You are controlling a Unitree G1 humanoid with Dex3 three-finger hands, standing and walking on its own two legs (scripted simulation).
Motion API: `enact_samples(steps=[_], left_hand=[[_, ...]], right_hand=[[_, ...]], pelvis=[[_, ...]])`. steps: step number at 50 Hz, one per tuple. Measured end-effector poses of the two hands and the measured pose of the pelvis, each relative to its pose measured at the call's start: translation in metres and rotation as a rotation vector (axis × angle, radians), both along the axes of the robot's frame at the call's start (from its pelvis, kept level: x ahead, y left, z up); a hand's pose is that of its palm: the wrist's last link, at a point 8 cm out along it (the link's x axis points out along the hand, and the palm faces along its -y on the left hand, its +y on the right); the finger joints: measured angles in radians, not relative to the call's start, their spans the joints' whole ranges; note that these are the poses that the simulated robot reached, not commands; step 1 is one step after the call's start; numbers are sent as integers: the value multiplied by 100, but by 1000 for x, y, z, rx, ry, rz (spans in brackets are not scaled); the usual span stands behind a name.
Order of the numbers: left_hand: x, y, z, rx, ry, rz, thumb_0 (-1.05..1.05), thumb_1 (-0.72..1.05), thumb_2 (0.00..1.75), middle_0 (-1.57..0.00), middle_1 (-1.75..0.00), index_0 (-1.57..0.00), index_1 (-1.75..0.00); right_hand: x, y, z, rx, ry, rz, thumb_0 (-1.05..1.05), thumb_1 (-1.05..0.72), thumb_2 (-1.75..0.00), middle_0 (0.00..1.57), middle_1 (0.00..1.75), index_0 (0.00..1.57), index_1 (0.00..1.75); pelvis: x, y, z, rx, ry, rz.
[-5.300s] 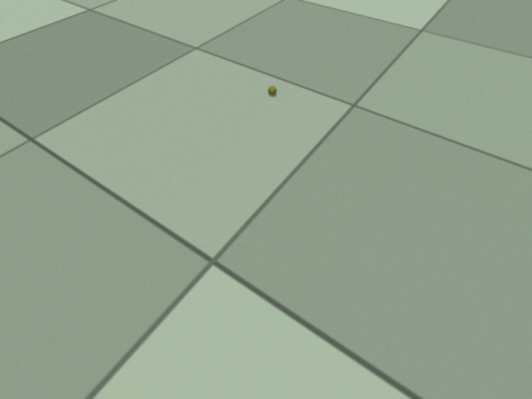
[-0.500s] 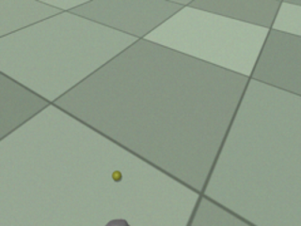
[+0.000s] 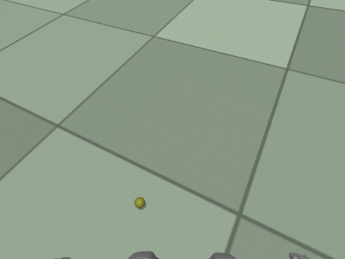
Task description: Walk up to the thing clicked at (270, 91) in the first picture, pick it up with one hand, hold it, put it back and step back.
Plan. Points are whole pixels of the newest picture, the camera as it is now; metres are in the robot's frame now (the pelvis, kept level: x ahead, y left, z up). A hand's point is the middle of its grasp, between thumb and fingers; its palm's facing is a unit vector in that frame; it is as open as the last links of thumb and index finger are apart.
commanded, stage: walk up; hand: left
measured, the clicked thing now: (139, 202) +0.47 +0.26 -0.73
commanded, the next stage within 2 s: stand in 1.48 s
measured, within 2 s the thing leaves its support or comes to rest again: neither
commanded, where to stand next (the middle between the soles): +0.12 +0.02 m, yaw +2 degrees
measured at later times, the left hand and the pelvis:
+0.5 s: hand out of the picture +0.10 +0.25 -0.14, palm faces -0.02 -0.95 -0.31, open 7.3 cm; pelvis +0.02 +0.00 +0.02, yaw +0 degrees
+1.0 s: hand out of the picture +0.11 +0.26 -0.13, palm faces +0.00 -0.95 -0.33, open 7.3 cm; pelvis +0.04 +0.01 +0.03, yaw +0 degrees
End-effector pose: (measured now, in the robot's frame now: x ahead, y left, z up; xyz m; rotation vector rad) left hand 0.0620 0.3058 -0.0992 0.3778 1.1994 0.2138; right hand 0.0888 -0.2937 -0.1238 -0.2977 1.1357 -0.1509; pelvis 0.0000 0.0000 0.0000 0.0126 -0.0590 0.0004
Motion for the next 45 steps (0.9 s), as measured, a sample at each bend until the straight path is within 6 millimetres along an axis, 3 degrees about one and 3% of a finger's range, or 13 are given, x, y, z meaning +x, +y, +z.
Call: enact_samples(steps=[10, 18, 36, 45], left_hand=[[34, -11, 3, -65, -77, -15, 1, 91, 89, -20, -30, -21, -30], [34, -11, -2, -91, -25, 0, 1, 91, 89, -20, -30, -21, -30], [30, -4, 3, -69, 31, 52, 1, 91, 89, -20, -30, -21, -30], [37, -4, 4, -70, 26, 55, 1, 91, 89, -20, -30, -21, -30]], right_hand=[[-19, -2, 16, -20, 55, -11, 0, -91, -90, 20, 30, 20, 30], [-26, -12, 28, -65, 111, -35, 0, -91, -90, 20, 30, 20, 30], [26, 4, 27, -27, 52, -17, 0, -91, -90, 20, 30, 20, 30], [34, 8, 28, -20, 56, -17, 0, -91, -90, 20, 30, 20, 30]], pelvis=[[2, 1, 12, -4, 5, -1], [11, 3, 19, -12, 18, 1], [28, 5, 24, -15, 18, 8], [34, 6, 25, -14, 21, 9]])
